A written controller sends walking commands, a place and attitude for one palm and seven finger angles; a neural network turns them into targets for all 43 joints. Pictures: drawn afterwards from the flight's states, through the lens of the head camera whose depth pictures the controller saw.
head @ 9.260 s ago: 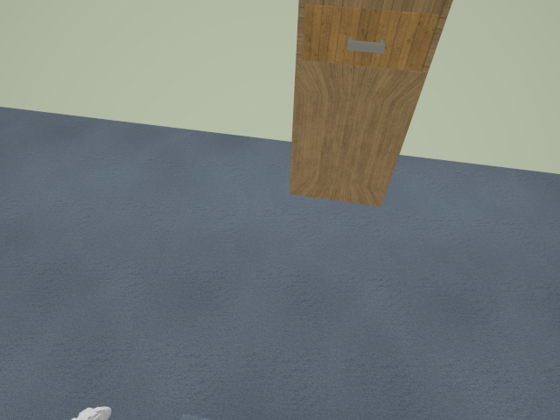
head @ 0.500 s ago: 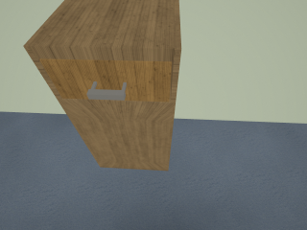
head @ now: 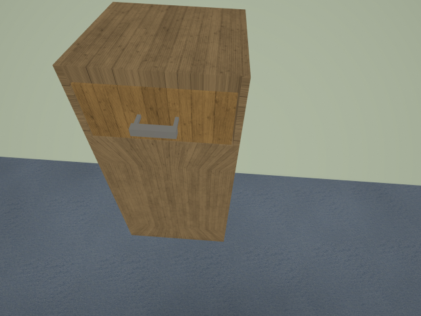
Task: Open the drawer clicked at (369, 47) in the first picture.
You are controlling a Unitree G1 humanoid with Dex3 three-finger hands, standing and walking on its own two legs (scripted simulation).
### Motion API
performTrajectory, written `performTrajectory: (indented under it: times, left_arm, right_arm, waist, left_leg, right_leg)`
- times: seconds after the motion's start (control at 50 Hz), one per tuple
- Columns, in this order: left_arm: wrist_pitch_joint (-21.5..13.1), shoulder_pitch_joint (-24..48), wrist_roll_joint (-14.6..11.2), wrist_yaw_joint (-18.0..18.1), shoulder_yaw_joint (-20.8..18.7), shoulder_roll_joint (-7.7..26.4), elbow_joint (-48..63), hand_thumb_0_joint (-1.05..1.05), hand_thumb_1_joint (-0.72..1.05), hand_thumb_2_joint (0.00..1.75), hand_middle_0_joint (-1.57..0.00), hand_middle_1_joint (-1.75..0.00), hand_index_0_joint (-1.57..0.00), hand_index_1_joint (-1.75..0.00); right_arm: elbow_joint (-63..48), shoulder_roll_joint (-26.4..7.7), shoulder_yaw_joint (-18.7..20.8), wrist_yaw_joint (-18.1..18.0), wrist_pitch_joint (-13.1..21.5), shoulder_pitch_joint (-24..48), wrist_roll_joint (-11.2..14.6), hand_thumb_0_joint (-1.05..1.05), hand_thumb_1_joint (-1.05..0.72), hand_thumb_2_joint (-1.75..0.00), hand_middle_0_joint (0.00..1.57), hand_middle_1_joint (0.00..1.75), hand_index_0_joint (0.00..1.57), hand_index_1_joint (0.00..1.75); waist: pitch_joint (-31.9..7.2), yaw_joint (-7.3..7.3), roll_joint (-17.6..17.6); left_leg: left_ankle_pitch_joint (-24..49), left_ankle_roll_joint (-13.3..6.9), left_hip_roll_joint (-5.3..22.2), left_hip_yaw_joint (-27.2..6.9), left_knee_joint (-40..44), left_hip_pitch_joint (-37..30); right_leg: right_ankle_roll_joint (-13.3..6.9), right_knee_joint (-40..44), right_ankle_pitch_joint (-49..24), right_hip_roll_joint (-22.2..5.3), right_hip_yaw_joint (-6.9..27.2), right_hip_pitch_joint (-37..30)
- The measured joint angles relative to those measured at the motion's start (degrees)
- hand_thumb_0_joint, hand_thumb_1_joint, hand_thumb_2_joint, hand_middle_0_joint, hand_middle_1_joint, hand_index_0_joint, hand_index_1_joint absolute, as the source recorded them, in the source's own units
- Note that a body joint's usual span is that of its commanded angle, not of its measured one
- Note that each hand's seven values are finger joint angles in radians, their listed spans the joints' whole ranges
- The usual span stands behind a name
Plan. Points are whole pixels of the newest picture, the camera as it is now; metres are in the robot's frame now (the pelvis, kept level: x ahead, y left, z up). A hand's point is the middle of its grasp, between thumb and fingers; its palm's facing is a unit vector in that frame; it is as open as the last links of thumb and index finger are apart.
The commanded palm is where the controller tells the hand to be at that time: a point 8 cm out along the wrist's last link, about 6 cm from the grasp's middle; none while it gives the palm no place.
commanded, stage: come to a stop and stand still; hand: left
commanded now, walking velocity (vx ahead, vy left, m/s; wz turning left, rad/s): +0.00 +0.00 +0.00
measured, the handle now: (155, 125) +0.56 +0.19 +0.02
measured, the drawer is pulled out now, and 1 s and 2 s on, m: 0.00 0.00 0.00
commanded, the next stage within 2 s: look again from close up in 0.68 s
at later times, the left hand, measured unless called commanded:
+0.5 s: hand out of the picture +0.01 +0.20 -0.17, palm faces +0.03 -0.98 -0.20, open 7.3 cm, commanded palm none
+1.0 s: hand out of the picture -0.05 +0.18 -0.18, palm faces +0.04 -0.99 -0.15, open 7.4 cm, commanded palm none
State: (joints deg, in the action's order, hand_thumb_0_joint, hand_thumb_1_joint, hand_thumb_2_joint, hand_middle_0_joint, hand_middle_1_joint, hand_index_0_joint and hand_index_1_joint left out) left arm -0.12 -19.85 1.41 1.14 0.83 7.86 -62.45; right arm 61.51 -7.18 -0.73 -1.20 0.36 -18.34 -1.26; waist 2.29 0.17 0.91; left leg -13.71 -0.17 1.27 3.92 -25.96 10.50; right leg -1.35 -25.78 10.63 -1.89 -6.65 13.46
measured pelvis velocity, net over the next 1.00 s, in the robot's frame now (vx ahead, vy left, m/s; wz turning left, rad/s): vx -0.01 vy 0.03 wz -0.02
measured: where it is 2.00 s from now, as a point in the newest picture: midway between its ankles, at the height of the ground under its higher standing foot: outside the picture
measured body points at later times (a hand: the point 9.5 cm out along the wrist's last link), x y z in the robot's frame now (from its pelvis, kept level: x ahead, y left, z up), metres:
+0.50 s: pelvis -0.01 +0.03 +0.00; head -0.03 +0.03 +0.45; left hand +0.01 +0.25 -0.16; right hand -0.01 -0.19 -0.16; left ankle +0.00 +0.12 -0.74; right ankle +0.04 -0.10 -0.74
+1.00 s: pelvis -0.01 +0.03 +0.00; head -0.02 +0.03 +0.45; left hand -0.05 +0.23 -0.16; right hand -0.04 -0.18 -0.16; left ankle +0.00 +0.12 -0.74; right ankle +0.04 -0.10 -0.74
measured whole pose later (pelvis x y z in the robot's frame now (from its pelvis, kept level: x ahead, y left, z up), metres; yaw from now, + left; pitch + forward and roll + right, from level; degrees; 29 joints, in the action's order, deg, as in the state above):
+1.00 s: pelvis -0.01 +0.03 +0.00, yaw -1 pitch -2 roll +0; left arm -0.6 -22.5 1.4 2.6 0.1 5.5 -63.2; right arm 63.5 -7.0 0.3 -1.0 -0.1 -19.4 -0.7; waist 0.8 0.1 0.0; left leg -13.3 -2.8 -0.4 5.7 -26.5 11.1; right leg 1.2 -24.4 8.3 -3.4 -4.7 13.6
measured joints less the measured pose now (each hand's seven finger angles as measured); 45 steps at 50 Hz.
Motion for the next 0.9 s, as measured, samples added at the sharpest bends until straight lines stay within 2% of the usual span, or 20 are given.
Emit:
performTrajectory:
  times: [0.12, 0.24, 0.48, 0.9]
  left_arm:
    - [0.57, -2.02, 0.11, 0.74, -0.77, 0.18, 2.29, 0.01, 0.91, 0.90, -0.20, -0.30, -0.20, -0.30]
    - [0.49, -0.43, -0.12, 1.02, -1.17, 1.25, 4.03, 0.01, 0.91, 0.90, -0.20, -0.30, -0.20, -0.30]
    - [-0.05, 1.13, -0.24, 1.18, -0.94, 1.27, 4.75, 0.01, 0.92, 0.90, -0.20, -0.30, -0.20, -0.30]
    - [-0.27, -2.55, 0.02, 1.37, -0.71, -1.93, -0.44, 0.01, 0.91, 0.90, -0.20, -0.30, -0.20, -0.30]
  right_arm:
    - [-3.29, -1.52, 1.30, -0.43, -0.60, -2.06, -0.20, 0.00, -0.91, -0.90, 0.20, 0.30, 0.20, 0.30]
    - [-3.62, -1.72, 1.18, -0.35, -0.27, -2.78, -0.06, 0.00, -0.91, -0.90, 0.20, 0.29, 0.20, 0.30]
    - [-2.37, -1.39, 0.59, 0.20, -0.18, -1.10, 0.15, 0.01, -0.91, -0.90, 0.20, 0.30, 0.20, 0.30]
    - [1.57, -0.32, 1.02, 0.19, -0.49, -0.88, 0.55, 0.00, -0.91, -0.90, 0.20, 0.29, 0.20, 0.30]
  waist:
    - [-2.71, -1.02, -1.41]
    - [-4.24, -0.72, -0.53]
    - [-2.88, -0.42, -0.78]
    - [-1.40, 0.01, -0.85]
  left_leg:
    - [-3.55, -0.32, 0.52, -0.75, -6.95, 3.64]
    - [-3.79, -1.04, 0.08, -0.10, -6.93, 2.84]
    - [-0.99, -2.17, -1.32, 1.26, -2.39, 0.37]
    - [0.52, -2.65, -1.80, 1.75, -0.32, 0.32]
  right_leg:
    - [0.18, -4.45, 2.42, 0.06, -0.58, 2.29]
    - [0.94, -4.59, 2.25, -0.36, 0.11, 1.78]
    - [2.09, -0.93, -0.58, -1.37, 1.42, 0.04]
    - [2.55, 1.35, -2.38, -1.63, 1.89, 0.02]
